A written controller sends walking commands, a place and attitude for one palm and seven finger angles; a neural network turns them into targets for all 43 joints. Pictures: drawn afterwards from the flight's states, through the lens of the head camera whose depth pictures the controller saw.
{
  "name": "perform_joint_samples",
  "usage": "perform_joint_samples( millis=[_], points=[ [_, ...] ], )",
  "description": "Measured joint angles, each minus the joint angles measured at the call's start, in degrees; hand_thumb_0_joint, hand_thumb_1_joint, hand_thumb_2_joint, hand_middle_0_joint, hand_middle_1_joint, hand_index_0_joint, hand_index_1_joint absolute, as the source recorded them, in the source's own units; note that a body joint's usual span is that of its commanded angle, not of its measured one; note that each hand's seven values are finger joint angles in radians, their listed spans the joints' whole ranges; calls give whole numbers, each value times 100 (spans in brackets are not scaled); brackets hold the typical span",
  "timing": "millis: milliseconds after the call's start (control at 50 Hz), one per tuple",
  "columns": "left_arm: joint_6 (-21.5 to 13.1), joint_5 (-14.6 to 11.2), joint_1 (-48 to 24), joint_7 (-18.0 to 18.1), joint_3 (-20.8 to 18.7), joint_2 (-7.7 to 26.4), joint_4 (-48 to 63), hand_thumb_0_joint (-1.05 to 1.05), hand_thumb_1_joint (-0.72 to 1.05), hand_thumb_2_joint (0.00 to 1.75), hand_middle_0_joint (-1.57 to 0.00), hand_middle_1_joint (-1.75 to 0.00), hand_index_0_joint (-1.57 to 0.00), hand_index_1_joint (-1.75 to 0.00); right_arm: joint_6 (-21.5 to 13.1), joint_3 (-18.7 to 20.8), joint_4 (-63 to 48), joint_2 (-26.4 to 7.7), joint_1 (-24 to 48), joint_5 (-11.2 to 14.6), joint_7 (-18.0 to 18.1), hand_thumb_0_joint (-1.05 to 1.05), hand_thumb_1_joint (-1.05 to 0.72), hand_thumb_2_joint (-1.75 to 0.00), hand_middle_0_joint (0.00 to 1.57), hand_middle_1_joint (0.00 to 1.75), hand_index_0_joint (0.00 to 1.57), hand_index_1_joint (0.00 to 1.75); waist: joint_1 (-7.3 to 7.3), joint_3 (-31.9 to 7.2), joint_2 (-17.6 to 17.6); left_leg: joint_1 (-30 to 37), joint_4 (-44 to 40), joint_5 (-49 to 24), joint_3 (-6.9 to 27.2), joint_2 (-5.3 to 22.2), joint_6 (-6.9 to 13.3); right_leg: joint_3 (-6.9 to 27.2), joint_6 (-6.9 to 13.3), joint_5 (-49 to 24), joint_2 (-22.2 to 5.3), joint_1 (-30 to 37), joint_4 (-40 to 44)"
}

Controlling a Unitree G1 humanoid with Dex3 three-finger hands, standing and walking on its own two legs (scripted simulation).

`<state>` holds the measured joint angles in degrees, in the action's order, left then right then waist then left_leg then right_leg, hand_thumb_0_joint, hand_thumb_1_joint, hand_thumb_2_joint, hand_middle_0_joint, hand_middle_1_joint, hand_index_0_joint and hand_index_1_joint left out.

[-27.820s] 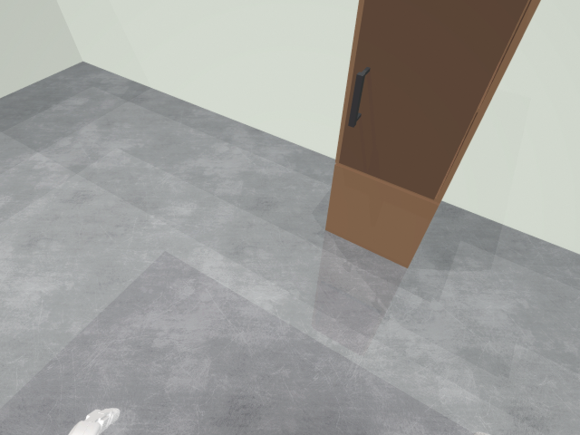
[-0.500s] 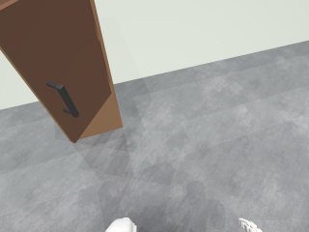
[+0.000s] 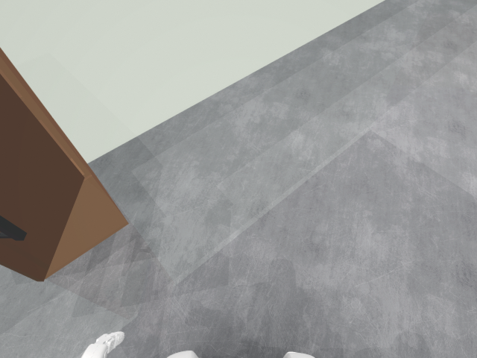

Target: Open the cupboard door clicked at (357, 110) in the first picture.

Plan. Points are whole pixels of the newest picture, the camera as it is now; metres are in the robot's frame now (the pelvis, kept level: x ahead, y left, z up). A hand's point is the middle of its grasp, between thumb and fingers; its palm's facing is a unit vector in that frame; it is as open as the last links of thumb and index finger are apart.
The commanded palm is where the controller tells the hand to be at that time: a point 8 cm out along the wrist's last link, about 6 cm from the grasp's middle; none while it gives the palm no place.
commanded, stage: walk to a spot facing it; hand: left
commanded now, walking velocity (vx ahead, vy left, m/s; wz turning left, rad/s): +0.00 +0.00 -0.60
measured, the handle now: out of the picture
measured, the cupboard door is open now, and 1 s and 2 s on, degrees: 49 49 49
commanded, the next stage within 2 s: turn to face it in 1.52 s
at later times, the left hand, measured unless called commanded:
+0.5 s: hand (147, 324) +0.19 +0.20 -0.16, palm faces -0.24 -0.96 -0.15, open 7.4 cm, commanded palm none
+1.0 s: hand (253, 210) +0.44 -0.01 -0.15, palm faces -0.52 -0.83 -0.23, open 7.2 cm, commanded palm none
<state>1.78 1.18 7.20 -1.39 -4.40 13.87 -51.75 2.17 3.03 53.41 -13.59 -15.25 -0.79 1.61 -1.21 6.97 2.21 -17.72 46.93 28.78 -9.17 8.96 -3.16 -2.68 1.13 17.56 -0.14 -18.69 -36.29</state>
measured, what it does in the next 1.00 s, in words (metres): walks ahead, turning right: left foot, then right foot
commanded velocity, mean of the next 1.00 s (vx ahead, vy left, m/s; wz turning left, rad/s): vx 0.32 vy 0.00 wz -0.51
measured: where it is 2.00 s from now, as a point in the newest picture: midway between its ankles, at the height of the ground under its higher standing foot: (342, 234)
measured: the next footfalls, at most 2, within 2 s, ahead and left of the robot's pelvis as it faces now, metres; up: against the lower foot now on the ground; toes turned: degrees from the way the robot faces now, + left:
left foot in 0.36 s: +0.11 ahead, +0.11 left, +0.00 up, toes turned -10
right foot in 0.84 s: +0.29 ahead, -0.16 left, +0.00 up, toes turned -34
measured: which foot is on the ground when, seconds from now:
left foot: up 0.00-0.34, down 0.36-0.84, up 0.86-1.00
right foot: down 0.00-0.36, up 0.38-0.82, down 0.84-1.00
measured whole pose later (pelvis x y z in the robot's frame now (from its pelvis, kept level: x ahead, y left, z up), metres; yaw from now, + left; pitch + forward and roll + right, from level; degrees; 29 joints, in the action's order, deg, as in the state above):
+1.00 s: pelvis +0.27 -0.12 +0.01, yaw -32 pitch +1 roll +1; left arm -2.4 0.3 9.9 0.4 -4.0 11.0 -55.4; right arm -0.8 2.1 57.6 -8.4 -17.8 -0.9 1.1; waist -2.9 6.3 -1.0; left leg -29.2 70.2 18.5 -1.4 8.0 -2.1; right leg -4.9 8.8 16.2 6.1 -14.0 -29.1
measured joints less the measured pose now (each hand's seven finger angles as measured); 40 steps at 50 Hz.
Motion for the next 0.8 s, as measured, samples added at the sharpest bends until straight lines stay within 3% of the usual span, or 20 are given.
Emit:
perform_joint_samples(
  millis=[60,120,300,360,380,440,500,580,640,700,800],
  points=[
    [-10,-16,12,117,37,-101,32,1,91,89,-20,-30,-20,-30,143,57,57,-87,183,24,23,0,-91,-90,20,29,20,30,-26,96,44,-593,1326,121,471,-253,-17,133,91,19,102,67,104],
    [2,-14,131,177,42,-135,6,1,91,89,-20,-30,-20,-30,139,64,0,-55,322,-1,-28,0,-91,-90,20,29,20,30,18,45,-105,-880,1554,-237,603,-384,-66,365,113,-205,173,192,459],
    [-90,30,678,36,57,-242,-205,1,91,89,-20,-30,-21,-30,-98,77,-225,90,490,-15,-151,0,-91,-90,20,29,20,30,229,-379,-330,-519,-120,-395,748,-681,-5,926,148,-289,401,492,941],
    [-74,13,873,12,7,-217,-248,1,91,89,-20,-30,-21,-30,-285,16,-328,134,457,-8,-130,0,-91,-90,20,29,20,30,271,-506,-396,8,-1320,-617,707,-779,66,1102,78,-30,481,418,657],
    [-50,-7,915,3,-14,-209,-280,1,91,89,-20,-30,-21,-30,-381,-3,-354,141,431,-37,-105,0,-91,-90,20,29,20,30,236,-546,-388,63,-1483,-927,679,-766,189,1098,89,384,518,262,267],
    [39,36,879,-72,-75,-140,-413,1,91,89,-20,-30,-21,-30,-512,-93,-374,235,228,-100,-39,0,-91,-90,20,29,20,30,164,-544,-429,296,-1478,-966,449,-695,478,677,22,826,374,-431,-1492],
    [6,98,719,-157,-141,-37,-390,1,91,89,-20,-30,-20,-30,-564,-174,-266,345,-152,-104,2,0,-91,-90,20,29,20,30,128,-520,-458,756,-2014,-1017,289,-618,448,364,-57,155,118,-1122,-2731],
    [-31,78,436,-166,-150,24,-255,1,91,89,-20,-30,-20,-30,-630,-271,37,467,-619,-71,67,0,-91,-90,20,29,20,30,135,-406,-451,1258,-2499,-1008,16,-533,382,251,-82,-421,-82,-1837,-3392],
    [-9,63,221,-173,-116,-8,-212,1,91,90,-19,-30,-20,-30,-625,-308,260,532,-938,-74,83,0,-91,-90,20,29,20,30,88,-323,-407,1592,-2674,-859,-230,-487,333,74,-63,-684,-147,-2081,-3127],
    [21,48,-47,-199,-45,-87,-205,1,91,90,-19,-30,-20,-30,-607,-319,438,569,-1212,-99,90,0,-91,-90,20,29,20,30,-38,-206,-348,1910,-2775,-664,-461,-471,253,-231,-3,-788,-162,-1993,-2191],
    [-88,11,-424,-201,67,-202,-104,1,91,90,-19,-30,-20,-30,-516,-317,736,582,-1565,-82,61,0,-91,-90,20,29,20,30,-214,-31,-246,2234,-2217,-101,-764,-308,39,-655,361,-347,179,-1177,-562]
  ],
)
